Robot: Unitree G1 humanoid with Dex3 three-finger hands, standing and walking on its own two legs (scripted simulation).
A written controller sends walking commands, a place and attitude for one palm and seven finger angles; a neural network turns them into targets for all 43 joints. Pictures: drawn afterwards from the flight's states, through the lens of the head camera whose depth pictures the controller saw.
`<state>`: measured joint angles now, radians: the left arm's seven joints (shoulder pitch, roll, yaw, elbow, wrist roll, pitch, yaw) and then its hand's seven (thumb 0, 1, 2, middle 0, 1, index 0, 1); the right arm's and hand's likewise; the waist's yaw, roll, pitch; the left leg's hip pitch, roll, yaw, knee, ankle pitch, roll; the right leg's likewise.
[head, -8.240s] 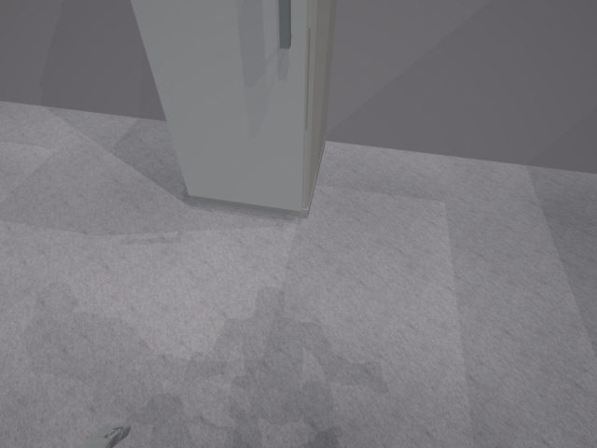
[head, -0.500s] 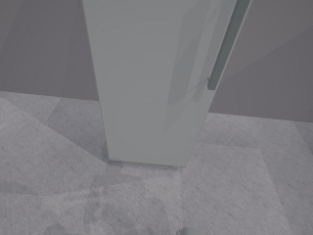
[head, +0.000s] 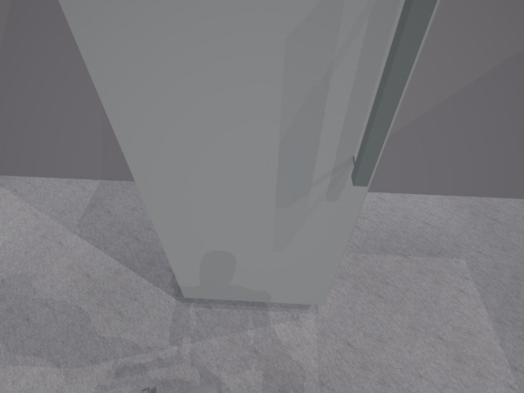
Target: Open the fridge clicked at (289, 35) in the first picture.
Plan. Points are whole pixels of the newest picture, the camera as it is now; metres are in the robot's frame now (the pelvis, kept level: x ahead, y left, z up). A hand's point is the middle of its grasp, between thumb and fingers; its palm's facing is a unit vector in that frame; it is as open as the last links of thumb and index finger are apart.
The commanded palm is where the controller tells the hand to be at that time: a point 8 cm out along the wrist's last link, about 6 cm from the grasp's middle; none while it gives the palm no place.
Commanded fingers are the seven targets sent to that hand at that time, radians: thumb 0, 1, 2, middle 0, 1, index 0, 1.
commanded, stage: come to a stop and stand still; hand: right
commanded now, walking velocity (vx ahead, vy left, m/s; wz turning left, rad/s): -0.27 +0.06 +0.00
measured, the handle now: (388, 75) +0.50 -0.16 +0.25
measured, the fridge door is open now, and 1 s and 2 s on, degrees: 0 0 0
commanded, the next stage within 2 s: look again from close up in 1.50 s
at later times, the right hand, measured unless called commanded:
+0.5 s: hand out of the picture +0.05 -0.16 -0.16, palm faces +0.07 +0.96 -0.26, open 7.3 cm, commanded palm none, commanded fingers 0.00 -0.90 -0.90 0.20 0.30 0.20 0.30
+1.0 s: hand out of the picture -0.04 -0.19 -0.17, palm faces +0.00 +0.98 -0.17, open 7.4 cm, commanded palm none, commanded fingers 0.00 -0.90 -0.90 0.20 0.30 0.20 0.30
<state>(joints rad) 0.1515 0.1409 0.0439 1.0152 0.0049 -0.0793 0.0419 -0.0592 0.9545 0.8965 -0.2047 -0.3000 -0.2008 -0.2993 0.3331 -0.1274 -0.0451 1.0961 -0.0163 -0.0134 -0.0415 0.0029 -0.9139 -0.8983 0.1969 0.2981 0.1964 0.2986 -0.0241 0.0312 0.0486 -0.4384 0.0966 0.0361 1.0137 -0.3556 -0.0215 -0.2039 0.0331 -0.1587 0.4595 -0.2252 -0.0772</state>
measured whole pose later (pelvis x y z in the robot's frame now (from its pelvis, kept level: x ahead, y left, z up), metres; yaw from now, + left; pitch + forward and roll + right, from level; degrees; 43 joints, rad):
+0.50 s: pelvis -0.02 +0.03 +0.00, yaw -1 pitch -1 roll -2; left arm 0.21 0.21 0.07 1.03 0.02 0.08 0.00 0.01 0.91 0.90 -0.20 -0.30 -0.20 -0.30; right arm 0.17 -0.15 -0.04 0.97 -0.03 0.03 -0.03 0.00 -0.91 -0.90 0.20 0.30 0.20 0.30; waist -0.01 -0.02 0.10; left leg -0.35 0.09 0.06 0.52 -0.14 0.01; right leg -0.35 -0.01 0.00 0.98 -0.46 0.06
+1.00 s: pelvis -0.05 +0.00 +0.01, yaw +1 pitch +0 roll +0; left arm 0.40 0.09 0.02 1.10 0.03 -0.02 0.05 0.01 0.90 0.90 -0.20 -0.30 -0.20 -0.30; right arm 0.28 -0.20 -0.06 1.09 -0.02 0.07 0.01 0.00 -0.91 -0.90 0.20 0.30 0.20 0.30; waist 0.04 0.04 0.03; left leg -0.39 0.04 0.03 0.84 -0.35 -0.05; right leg -0.10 -0.02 -0.06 0.34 -0.24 -0.01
